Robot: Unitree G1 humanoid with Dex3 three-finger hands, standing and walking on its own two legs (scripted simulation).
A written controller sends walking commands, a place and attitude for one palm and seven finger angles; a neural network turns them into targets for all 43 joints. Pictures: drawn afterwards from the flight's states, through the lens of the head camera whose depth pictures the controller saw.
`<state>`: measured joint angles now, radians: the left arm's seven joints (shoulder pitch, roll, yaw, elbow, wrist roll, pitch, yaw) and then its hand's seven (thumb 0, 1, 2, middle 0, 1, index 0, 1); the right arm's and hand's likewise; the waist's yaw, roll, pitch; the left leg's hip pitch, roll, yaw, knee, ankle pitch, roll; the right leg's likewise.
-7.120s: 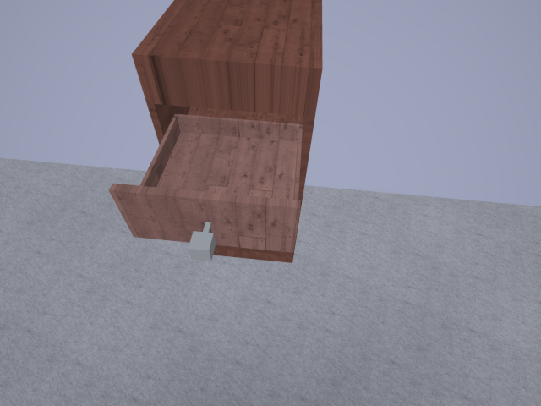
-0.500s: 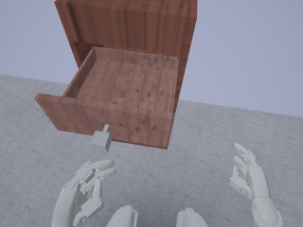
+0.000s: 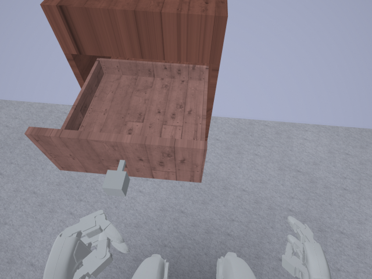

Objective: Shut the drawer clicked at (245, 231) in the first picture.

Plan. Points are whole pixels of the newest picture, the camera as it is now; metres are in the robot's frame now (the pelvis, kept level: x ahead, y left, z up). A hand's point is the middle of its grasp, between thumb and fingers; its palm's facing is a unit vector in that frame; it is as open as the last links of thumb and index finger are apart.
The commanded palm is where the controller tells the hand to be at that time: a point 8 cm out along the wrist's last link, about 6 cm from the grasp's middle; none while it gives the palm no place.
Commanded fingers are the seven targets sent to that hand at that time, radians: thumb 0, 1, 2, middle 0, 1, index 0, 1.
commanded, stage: raise the hand and make a fist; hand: left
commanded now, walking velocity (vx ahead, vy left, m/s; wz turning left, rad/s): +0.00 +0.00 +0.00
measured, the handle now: (119, 175) +0.34 +0.18 -0.01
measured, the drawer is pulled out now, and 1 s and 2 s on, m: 0.28 0.28 0.28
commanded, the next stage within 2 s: bring the fist close to the handle in 0.92 s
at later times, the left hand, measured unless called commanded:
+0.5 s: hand (99, 258) +0.16 +0.15 +0.08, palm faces +0.00 -1.00 -0.03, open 3.3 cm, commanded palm +0.11 +0.20 +0.09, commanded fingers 0.00 0.90 0.90 -1.40 -1.60 -1.40 -1.60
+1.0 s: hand (98, 266) +0.15 +0.14 +0.09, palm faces -0.01 -1.00 -0.02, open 3.3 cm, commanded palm +0.10 +0.20 +0.09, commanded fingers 0.00 0.90 0.90 -1.40 -1.60 -1.40 -1.60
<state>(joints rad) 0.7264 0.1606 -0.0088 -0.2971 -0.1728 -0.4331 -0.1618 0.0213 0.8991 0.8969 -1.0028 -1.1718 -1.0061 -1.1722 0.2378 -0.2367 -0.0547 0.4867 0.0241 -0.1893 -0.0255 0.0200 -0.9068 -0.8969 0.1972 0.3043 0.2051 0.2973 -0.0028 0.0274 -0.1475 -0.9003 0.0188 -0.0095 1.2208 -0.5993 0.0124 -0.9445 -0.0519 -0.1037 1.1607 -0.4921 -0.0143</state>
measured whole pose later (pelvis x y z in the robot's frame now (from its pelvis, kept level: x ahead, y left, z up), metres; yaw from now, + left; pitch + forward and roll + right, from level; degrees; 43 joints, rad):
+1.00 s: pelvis +0.01 +0.01 +0.01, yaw +0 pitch +14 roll -3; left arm 0.86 0.17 -0.05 -0.42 -0.14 -0.39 -0.14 0.02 0.90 0.90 -1.39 -1.60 -1.40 -1.60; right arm 0.23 -0.20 -0.02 0.38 0.03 -0.14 -0.01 0.02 -0.91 -0.90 0.20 0.30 0.21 0.30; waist 0.02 0.04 -0.16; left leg -0.84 0.01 -0.01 1.19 -0.60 0.03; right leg -0.87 -0.05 -0.11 1.11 -0.49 0.00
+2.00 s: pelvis -0.01 +0.00 -0.04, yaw +0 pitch +23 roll -2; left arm 0.50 0.17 0.00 -0.12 -0.14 -0.49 -0.13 0.02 0.90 0.90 -1.39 -1.60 -1.40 -1.60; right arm 0.17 -0.22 -0.01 0.45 0.00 -0.12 -0.01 0.02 -0.91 -0.90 0.20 0.30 0.21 0.30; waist -0.01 0.02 -0.20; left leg -1.15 0.02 -0.03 1.42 -0.67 0.01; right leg -1.19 -0.06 -0.11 1.35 -0.55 -0.02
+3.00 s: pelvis +0.00 +0.01 -0.04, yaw +0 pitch +24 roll -3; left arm 0.30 0.20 -0.01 -0.04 -0.14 -0.42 -0.10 0.01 0.88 0.92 -1.39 -1.60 -1.40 -1.60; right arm 0.18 -0.24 0.02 0.46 0.00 -0.08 0.00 0.02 -0.91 -0.90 0.20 0.30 0.21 0.30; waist -0.03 0.03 -0.19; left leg -1.18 0.01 -0.02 1.41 -0.66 0.02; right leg -1.21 -0.07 -0.11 1.33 -0.54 0.00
